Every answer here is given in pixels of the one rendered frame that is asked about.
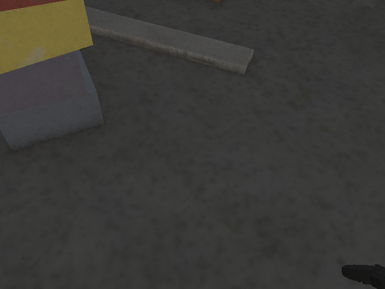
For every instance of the robot right hand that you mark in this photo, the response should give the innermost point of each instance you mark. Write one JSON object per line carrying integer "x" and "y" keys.
{"x": 372, "y": 275}

